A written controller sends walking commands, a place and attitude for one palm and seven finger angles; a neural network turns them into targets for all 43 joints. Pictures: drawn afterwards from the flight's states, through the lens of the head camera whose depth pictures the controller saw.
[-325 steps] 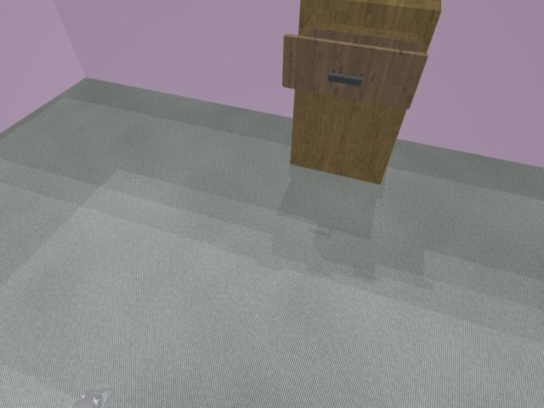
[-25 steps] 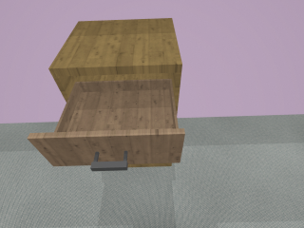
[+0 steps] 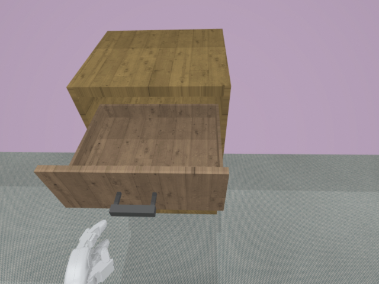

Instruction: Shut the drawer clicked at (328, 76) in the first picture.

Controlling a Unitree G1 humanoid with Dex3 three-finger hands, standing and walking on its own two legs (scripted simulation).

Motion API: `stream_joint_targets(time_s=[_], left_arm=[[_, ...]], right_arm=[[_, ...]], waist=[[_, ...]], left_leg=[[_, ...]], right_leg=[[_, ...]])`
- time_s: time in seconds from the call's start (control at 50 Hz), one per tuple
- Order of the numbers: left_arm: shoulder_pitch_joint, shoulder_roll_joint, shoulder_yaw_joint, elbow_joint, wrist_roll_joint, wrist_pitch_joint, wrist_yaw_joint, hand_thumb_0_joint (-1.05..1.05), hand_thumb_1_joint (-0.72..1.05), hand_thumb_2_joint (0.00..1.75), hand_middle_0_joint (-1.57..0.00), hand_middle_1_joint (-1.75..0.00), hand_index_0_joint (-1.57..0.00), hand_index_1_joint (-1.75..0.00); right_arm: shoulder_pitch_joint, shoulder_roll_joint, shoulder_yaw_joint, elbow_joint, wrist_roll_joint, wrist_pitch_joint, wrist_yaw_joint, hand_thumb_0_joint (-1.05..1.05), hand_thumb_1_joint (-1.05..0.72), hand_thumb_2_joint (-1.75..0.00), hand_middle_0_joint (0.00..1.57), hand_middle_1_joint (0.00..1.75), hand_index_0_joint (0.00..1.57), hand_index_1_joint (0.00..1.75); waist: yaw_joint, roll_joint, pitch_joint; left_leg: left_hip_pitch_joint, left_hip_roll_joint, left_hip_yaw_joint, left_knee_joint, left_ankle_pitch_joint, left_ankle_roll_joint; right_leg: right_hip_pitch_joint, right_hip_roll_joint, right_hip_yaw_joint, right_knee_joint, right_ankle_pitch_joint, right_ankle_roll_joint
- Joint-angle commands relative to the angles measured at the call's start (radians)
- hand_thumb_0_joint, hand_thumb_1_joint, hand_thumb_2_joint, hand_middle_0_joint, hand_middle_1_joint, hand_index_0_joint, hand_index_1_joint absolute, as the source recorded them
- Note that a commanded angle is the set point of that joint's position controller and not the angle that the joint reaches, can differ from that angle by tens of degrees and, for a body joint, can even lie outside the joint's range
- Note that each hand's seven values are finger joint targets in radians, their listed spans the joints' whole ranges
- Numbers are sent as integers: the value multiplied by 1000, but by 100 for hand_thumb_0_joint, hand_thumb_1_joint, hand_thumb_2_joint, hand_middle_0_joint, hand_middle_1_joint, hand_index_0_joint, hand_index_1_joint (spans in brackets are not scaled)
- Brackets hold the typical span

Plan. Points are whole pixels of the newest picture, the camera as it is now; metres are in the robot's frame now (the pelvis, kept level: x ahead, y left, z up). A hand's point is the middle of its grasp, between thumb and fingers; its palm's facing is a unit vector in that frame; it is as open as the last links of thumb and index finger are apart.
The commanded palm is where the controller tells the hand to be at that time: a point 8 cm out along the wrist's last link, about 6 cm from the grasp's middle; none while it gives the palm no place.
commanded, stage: raise the hand and make a fist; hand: left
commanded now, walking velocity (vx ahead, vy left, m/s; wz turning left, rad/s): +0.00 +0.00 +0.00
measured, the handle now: (134, 203) +0.32 +0.16 -0.05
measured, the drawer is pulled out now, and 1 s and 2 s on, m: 0.29 0.29 0.29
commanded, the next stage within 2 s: bring the fist close to the handle in 1.74 s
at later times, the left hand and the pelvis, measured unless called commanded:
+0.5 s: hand (119, 273) +0.16 +0.15 -0.01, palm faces -0.11 -0.99 -0.03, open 4.7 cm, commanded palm +0.11 +0.22 -0.01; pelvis -0.04 -0.01 -0.08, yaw +2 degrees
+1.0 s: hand (108, 272) +0.15 +0.15 +0.03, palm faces +0.00 -1.00 -0.02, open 3.1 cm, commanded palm +0.11 +0.20 +0.03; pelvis -0.02 +0.02 -0.06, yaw +1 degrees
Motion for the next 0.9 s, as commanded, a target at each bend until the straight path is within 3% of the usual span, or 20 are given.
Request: stream_joint_targets(time_s=[0.0, 0.02, 0.06, 0.08, 0.1, 0.12, 0.14, 0.18, 0.2, 0.24, 0.32, 0.4, 0.48, 0.5, 0.58, 0.64, 0.68, 0.74, 0.8, 0.88], left_arm=[[271, 3, 57, -57, -57, -236, -111, 0, 90, 90, -38, -50, -38, -50], [324, -11, 57, -67, -76, -306, -165, 0, 90, 90, -40, -52, -40, -52], [377, 1, 68, -118, -97, -450, -280, 0, 90, 90, -44, -56, -44, -56], [390, 36, 99, -110, -87, -502, -319, 0, 90, 90, -46, -58, -46, -58], [308, 35, 69, -186, -92, -563, -356, 0, 90, 90, -48, -60, -48, -60], [214, 103, 109, -268, -83, -628, -379, 0, 90, 90, -50, -62, -50, -62], [195, 120, 123, -334, -85, -661, -384, 0, 90, 90, -52, -65, -52, -65], [48, 186, 165, -499, -101, -688, -358, 0, 90, 90, -56, -69, -56, -69], [28, 186, 178, -555, -106, -686, -344, 0, 90, 90, -58, -71, -58, -71], [-48, 153, 135, -618, -121, -674, -326, 0, 90, 90, -62, -75, -62, -75], [-52, 137, 72, -576, -128, -574, -362, 0, 90, 90, -70, -84, -70, -84], [66, 147, 47, -501, -116, -365, -435, 0, 90, 90, -78, -93, -78, -93], [196, 187, 169, -506, -132, -208, -375, 0, 90, 90, -86, -101, -86, -101], [206, 147, 154, -556, -140, -204, -348, 0, 90, 90, -88, -104, -88, -104], [273, 137, 186, -626, -127, -269, -231, 0, 90, 90, -96, -112, -96, -112], [244, 78, 54, -707, -81, -350, -212, 0, 90, 90, -102, -119, -102, -119], [257, 52, -19, -721, -61, -381, -221, 0, 90, 90, -106, -123, -106, -123], [235, 67, -56, -759, -54, -400, -250, 0, 90, 90, -112, -130, -112, -130], [272, 106, -24, -811, -36, -385, -234, 0, 90, 90, -118, -136, -118, -136], [330, 110, 3, -844, -21, -323, -173, 0, 90, 90, -126, -145, -126, -145]], right_arm=[[-172, -121, -62, -283, -9, -105, 26, 0, -90, -90, 20, 30, 20, 30], [-191, -120, -67, -311, -12, -104, 41, 0, -90, -90, 20, 30, 20, 30], [-211, -122, -82, -368, -10, -104, 71, 0, -90, -90, 20, 30, 20, 30], [-204, -121, -89, -380, -5, -105, 88, 0, -90, -90, 20, 30, 20, 30], [-217, -122, -83, -404, -7, -111, 96, 0, -90, -90, 20, 30, 20, 30], [-221, -116, -89, -417, -8, -119, 99, 0, -90, -90, 20, 30, 20, 30], [-223, -108, -87, -439, -13, -122, 97, 0, -90, -90, 20, 30, 20, 30], [-210, -106, -87, -450, -17, -123, 86, 0, -90, -90, 20, 30, 20, 30], [-205, -102, -87, -465, -17, -119, 77, 0, -90, -90, 20, 30, 20, 30], [-192, -101, -71, -470, -6, -118, 62, 0, -90, -90, 20, 30, 20, 30], [-169, -119, -56, -464, 16, -112, 32, 0, -90, -90, 20, 30, 20, 30], [-165, -122, -43, -499, 38, -89, 16, 0, -90, -90, 20, 30, 20, 30], [-207, -89, -45, -524, 42, -55, 5, 0, -90, -90, 20, 30, 20, 30], [-206, -77, -40, -535, 37, -50, 7, 0, -90, -90, 20, 30, 20, 30], [-209, -60, -47, -517, 23, -52, 19, 0, -90, -90, 20, 30, 20, 30], [-176, -75, -42, -523, 9, -71, 38, 0, -90, -90, 20, 30, 20, 30], [-170, -89, -41, -528, 9, -82, 44, 0, -90, -90, 20, 30, 20, 30], [-134, -107, -41, -540, 15, -93, 40, 0, -90, -90, 20, 30, 20, 30], [-125, -108, -48, -555, 17, -83, 33, 0, -90, -90, 20, 30, 20, 30], [-138, -93, -45, -587, 19, -42, 34, 0, -90, -90, 20, 30, 20, 30]], waist=[[56, -287, 41], [69, -325, 14], [83, -314, -61], [91, -204, -89], [74, -134, -130], [62, -63, -176], [67, -14, -228], [42, 50, -267], [35, 83, -296], [-11, 83, -283], [-54, -18, -231], [-12, -19, -262], [58, -119, -309], [63, -128, -298], [81, -108, -234], [38, -27, -210], [6, -58, -184], [-11, -29, -212], [9, -18, -273], [43, 26, -270]], left_leg=[[-241, 0, -32, 97, 83, 1], [-313, -7, -23, 148, 65, -6], [-409, -20, -11, 238, 49, -18], [-434, -24, -8, 278, 53, -25], [-463, -28, -3, 328, 45, -20], [-487, -25, -5, 379, 38, -16], [-498, -25, -1, 411, 39, -6], [-520, -19, -13, 463, -2, 5], [-512, -15, -17, 477, -18, 9], [-517, -8, -38, 509, -57, 20], [-581, 6, -50, 538, -113, 32], [-554, 1, -57, 481, -80, 32], [-531, -2, -67, 421, -11, 23], [-526, -3, -66, 403, 2, 20], [-509, 5, -68, 365, 30, 11], [-480, 6, -64, 371, 19, 18], [-483, 12, -70, 383, -16, 25], [-475, 11, -80, 388, -68, 26], [-441, 15, -84, 375, -50, 24], [-409, 16, -81, 347, 15, 16]], right_leg=[[-176, -11, -1, 19, 16, 28], [-188, -12, 10, 76, 46, 33], [-177, -27, 50, 167, 156, 41], [-177, -40, 78, 203, 196, 29], [-217, -44, 92, 250, 196, 28], [-269, -40, 102, 294, 153, 21], [-289, -35, 114, 324, 117, 16], [-356, -31, 147, 336, -13, 11], [-363, -30, 159, 326, -84, 6], [-417, -30, 164, 306, -157, 7], [-423, -34, 187, 249, -249, 24], [-328, -40, 175, 217, -208, 34], [-209, -44, 138, 225, -98, 47], [-203, -43, 116, 235, -64, 46], [-230, -19, 48, 279, -2, 25], [-320, -13, 24, 305, -32, 21], [-364, -12, 24, 300, -79, 23], [-387, -14, 34, 294, -150, 20], [-365, -10, 20, 311, -126, 17], [-329, -4, -6, 328, -53, 11]])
